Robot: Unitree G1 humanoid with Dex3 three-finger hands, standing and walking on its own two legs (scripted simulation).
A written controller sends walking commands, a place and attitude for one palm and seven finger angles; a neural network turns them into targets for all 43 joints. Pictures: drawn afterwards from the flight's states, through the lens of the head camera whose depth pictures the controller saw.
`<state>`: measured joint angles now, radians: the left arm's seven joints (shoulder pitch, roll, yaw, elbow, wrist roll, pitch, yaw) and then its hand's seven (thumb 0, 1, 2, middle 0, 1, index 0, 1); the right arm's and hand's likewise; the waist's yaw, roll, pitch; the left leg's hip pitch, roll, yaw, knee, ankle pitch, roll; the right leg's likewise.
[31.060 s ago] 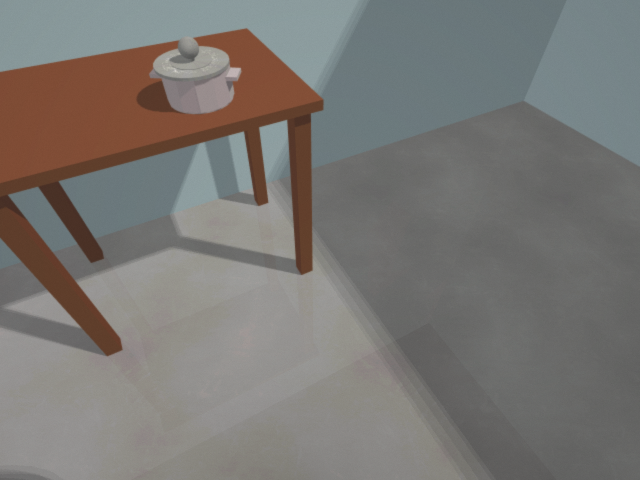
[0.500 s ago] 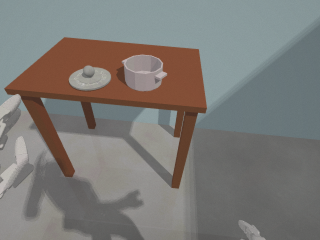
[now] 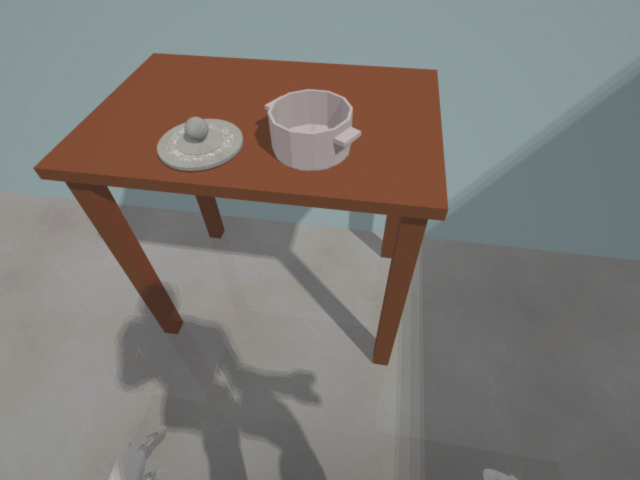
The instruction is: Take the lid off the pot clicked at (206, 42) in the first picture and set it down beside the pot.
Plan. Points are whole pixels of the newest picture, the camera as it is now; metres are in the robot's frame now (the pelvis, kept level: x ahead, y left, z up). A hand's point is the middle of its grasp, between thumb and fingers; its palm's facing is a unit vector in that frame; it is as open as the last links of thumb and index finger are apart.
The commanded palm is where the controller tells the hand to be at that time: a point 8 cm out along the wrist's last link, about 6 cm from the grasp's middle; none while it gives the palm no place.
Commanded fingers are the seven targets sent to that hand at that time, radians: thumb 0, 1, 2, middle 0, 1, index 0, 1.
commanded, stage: stop stepping back and stand still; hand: left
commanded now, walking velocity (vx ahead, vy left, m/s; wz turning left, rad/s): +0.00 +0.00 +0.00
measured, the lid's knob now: (196, 128) +0.76 +0.28 +0.03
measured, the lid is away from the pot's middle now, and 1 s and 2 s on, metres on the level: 0.24 0.24 0.24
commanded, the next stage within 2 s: let the arm hang, fingers relaxed in 0.68 s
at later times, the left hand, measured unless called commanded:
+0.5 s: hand out of the picture +0.04 +0.18 -0.17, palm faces -0.02 -0.98 -0.21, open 7.4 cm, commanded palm none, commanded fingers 0.00 0.90 0.90 -0.20 -0.30 -0.20 -0.30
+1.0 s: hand out of the picture +0.05 +0.20 -0.17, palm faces -0.04 -0.97 -0.22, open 7.3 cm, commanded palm none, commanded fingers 0.00 0.90 0.90 -0.20 -0.30 -0.20 -0.30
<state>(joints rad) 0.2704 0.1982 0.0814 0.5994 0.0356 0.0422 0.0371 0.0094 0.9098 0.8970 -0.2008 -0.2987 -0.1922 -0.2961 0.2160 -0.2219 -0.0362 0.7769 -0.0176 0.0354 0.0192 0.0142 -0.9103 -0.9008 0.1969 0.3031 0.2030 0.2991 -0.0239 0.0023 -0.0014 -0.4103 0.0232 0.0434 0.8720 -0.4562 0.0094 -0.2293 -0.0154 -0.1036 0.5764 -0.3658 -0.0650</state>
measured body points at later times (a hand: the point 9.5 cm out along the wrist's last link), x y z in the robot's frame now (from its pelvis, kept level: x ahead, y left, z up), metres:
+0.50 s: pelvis +0.04 +0.01 +0.00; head +0.07 +0.01 +0.45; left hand +0.04 +0.24 -0.15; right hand +0.01 -0.20 -0.16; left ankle +0.01 +0.14 -0.73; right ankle -0.04 -0.07 -0.73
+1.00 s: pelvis +0.03 +0.02 +0.01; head +0.05 +0.01 +0.46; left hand +0.06 +0.25 -0.15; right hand -0.01 -0.18 -0.16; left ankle +0.01 +0.14 -0.73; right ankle -0.04 -0.07 -0.73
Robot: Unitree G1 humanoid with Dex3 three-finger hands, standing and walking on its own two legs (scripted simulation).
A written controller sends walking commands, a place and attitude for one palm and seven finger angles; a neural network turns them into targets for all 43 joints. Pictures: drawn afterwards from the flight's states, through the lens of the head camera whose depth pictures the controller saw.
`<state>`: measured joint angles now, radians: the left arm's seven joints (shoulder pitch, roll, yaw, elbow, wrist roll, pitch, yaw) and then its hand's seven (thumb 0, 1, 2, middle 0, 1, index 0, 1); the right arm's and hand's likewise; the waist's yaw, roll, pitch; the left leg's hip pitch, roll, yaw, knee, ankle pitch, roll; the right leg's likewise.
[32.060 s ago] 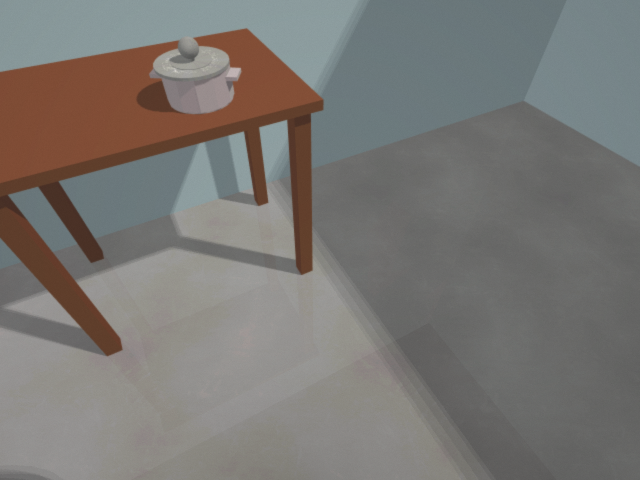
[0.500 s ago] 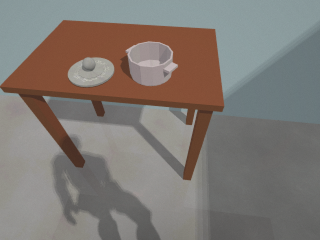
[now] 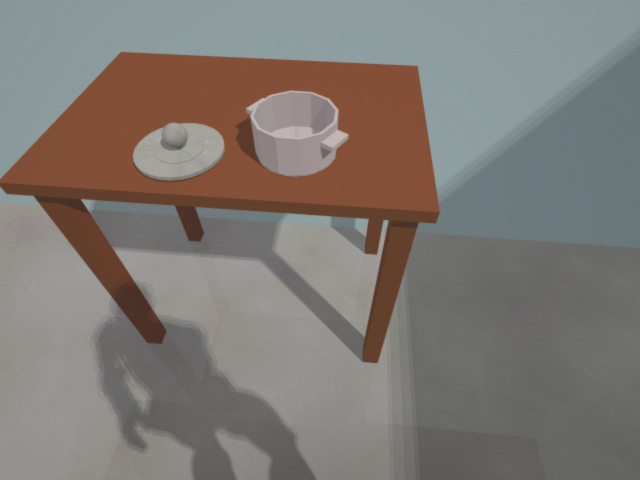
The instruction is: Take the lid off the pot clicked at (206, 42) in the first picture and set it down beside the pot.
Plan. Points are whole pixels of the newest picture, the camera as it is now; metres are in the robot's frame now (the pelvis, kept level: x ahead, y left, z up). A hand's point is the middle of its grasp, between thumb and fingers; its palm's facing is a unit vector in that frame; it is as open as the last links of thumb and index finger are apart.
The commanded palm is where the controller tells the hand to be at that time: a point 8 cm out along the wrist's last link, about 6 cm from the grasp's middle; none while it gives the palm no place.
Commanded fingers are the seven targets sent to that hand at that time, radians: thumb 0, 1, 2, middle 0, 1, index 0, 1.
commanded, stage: let the arm hang, fingers relaxed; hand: left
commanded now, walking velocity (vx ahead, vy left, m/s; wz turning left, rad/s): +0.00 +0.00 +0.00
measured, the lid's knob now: (174, 135) +0.71 +0.32 +0.02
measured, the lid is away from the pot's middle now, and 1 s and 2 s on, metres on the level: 0.24 0.24 0.24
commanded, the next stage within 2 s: look to check the result in 0.88 s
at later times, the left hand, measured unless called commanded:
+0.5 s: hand out of the picture -0.03 +0.16 -0.18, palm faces +0.04 -0.98 -0.17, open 7.4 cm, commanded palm none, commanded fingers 0.00 0.90 0.90 -0.20 -0.30 -0.20 -0.30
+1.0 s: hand out of the picture -0.02 +0.16 -0.18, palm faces +0.04 -0.98 -0.19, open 7.3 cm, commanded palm none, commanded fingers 0.00 0.90 0.90 -0.20 -0.30 -0.20 -0.30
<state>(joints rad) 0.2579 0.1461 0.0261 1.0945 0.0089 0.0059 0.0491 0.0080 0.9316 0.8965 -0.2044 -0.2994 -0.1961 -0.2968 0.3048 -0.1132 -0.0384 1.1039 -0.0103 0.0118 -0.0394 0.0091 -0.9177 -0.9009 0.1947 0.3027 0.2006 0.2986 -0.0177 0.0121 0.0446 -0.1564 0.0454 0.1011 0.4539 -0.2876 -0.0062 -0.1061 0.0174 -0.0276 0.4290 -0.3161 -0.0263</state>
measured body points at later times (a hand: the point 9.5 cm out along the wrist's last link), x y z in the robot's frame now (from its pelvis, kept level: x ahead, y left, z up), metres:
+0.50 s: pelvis -0.01 +0.00 +0.00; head +0.01 +0.00 +0.45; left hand -0.03 +0.21 -0.16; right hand -0.03 -0.20 -0.16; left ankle -0.03 +0.12 -0.74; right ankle -0.05 -0.10 -0.74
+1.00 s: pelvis -0.01 +0.00 +0.00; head +0.01 +0.00 +0.45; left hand -0.02 +0.22 -0.16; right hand -0.04 -0.20 -0.16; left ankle -0.03 +0.12 -0.74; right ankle -0.05 -0.10 -0.74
